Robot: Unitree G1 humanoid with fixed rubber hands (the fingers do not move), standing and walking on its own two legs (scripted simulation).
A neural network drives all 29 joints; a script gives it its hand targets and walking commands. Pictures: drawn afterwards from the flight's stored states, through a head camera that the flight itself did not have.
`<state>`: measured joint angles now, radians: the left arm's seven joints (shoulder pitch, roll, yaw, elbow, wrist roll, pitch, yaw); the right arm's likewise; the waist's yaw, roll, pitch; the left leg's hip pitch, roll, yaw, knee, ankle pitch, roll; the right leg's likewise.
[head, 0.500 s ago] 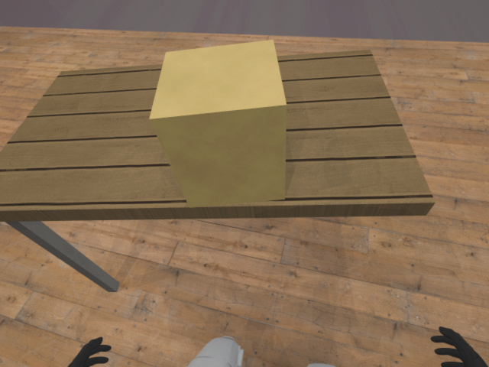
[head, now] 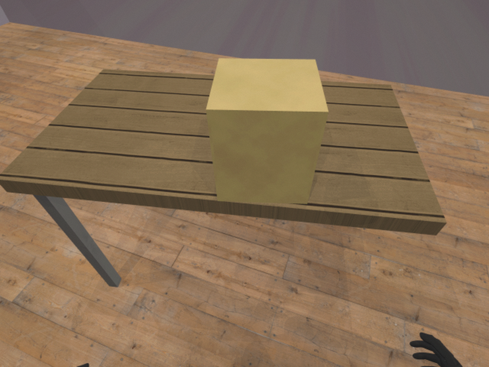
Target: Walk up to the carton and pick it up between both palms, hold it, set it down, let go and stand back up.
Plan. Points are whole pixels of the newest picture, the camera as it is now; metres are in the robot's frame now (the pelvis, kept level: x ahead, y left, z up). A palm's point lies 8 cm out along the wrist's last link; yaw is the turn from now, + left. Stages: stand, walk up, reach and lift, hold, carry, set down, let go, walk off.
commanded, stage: walk up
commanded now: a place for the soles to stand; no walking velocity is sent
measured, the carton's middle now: (264, 133) +0.57 -0.02 +0.07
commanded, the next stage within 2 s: none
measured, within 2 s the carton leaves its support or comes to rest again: neither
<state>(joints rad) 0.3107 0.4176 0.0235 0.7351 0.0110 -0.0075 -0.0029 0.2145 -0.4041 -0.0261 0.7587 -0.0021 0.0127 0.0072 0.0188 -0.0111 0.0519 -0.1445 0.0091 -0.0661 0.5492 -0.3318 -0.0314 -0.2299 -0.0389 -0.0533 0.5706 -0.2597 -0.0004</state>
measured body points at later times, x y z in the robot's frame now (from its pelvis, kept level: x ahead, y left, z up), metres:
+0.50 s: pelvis +0.02 +0.01 +0.01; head +0.02 +0.01 +0.46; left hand +0.13 +0.33 -0.09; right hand +0.11 -0.31 -0.10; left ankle -0.01 +0.15 -0.73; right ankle +0.03 -0.12 -0.73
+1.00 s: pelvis +0.07 -0.05 -0.01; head +0.08 -0.06 +0.44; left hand +0.20 +0.27 -0.09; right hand +0.06 -0.38 -0.13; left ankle -0.01 +0.13 -0.71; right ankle +0.14 -0.16 -0.73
